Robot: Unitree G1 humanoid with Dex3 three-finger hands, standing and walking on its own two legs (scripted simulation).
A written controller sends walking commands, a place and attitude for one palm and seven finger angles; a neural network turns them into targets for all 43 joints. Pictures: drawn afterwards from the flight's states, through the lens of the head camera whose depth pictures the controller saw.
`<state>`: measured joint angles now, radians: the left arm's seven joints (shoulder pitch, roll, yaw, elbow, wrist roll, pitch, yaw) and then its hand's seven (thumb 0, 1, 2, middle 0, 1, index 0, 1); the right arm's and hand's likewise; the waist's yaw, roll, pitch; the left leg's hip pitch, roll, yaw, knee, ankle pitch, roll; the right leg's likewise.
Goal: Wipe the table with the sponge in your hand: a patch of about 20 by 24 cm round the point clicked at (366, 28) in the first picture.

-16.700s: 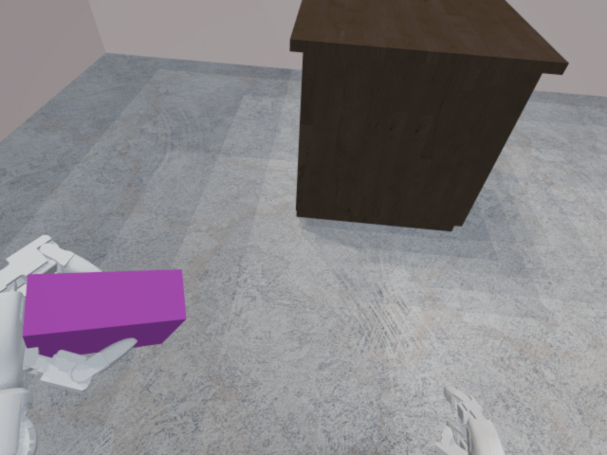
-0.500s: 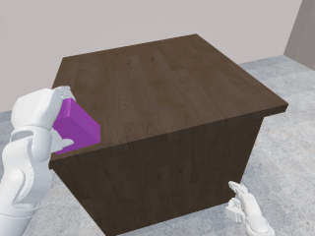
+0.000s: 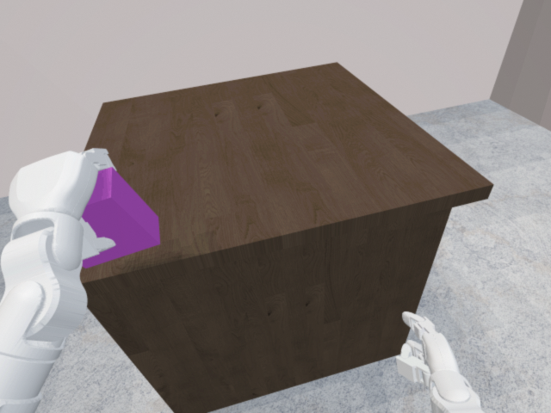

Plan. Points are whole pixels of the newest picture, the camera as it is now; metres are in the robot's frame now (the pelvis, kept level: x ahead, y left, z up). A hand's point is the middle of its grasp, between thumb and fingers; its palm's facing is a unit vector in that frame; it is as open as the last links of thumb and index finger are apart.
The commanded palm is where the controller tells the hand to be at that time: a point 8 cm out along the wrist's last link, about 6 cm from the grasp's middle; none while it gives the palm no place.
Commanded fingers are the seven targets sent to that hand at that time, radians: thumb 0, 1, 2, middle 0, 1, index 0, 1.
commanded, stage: move the sponge above the wiping area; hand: left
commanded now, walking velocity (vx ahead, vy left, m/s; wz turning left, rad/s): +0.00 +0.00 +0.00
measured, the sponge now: (107, 229) +0.27 +0.30 +0.17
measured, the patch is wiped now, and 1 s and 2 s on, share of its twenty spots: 0.00 0.00 0.00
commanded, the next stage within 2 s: none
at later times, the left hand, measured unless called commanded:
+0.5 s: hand (94, 195) +0.29 +0.31 +0.22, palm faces +0.23 -0.05 -0.97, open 9.5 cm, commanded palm +0.23 +0.30 +0.29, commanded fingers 0.00 0.10 1.30 -1.20 -1.60 -1.20 -1.60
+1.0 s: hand (107, 189) +0.31 +0.31 +0.20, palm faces +0.16 -0.03 -0.99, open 9.5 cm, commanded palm +0.26 +0.30 +0.27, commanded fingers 0.00 0.10 1.30 -1.20 -1.60 -1.20 -1.60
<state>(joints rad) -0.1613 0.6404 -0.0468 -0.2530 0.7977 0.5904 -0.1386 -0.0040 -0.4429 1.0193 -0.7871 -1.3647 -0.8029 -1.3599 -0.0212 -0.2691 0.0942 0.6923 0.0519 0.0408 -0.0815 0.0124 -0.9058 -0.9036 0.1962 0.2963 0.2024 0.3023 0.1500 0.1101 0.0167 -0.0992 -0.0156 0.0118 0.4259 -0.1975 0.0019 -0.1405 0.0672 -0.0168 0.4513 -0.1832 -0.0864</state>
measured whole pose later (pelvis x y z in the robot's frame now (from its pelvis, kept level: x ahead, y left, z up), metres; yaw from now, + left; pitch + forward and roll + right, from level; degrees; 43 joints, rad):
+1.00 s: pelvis +0.01 +0.02 +0.00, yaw +1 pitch -4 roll +1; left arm -0.36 0.58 -0.15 -0.01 0.90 0.60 -0.20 0.00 -0.44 1.02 -0.78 -1.37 -0.80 -1.36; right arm 0.00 -0.25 0.11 0.69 0.06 0.04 -0.06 0.01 -0.91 -0.90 0.20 0.30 0.20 0.30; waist 0.13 0.10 -0.01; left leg -0.12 -0.05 0.00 0.38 -0.19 0.03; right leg -0.16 0.04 -0.02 0.42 -0.18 -0.06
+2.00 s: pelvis +0.03 +0.01 +0.00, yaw +2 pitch -3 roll +1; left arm -0.33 0.63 -0.07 0.06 0.88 0.52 -0.21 0.00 -0.44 1.02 -0.78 -1.37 -0.80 -1.37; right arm 0.04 -0.29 0.07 0.70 0.06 0.04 -0.08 0.01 -0.91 -0.90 0.20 0.30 0.20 0.30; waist 0.12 0.10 -0.01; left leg -0.15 -0.04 -0.01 0.42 -0.22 0.02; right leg -0.18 0.05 -0.03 0.45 -0.22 -0.07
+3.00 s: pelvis +0.03 +0.03 +0.00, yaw +2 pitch -3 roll +0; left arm -0.36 0.60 -0.13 0.00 0.90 0.61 -0.27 0.00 -0.44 1.02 -0.78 -1.37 -0.80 -1.37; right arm 0.03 -0.28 0.09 0.67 0.07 0.07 -0.06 0.01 -0.91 -0.90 0.20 0.30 0.20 0.30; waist 0.12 0.11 -0.02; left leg -0.14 -0.05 -0.01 0.40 -0.21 0.04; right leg -0.17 0.03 -0.03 0.42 -0.20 -0.05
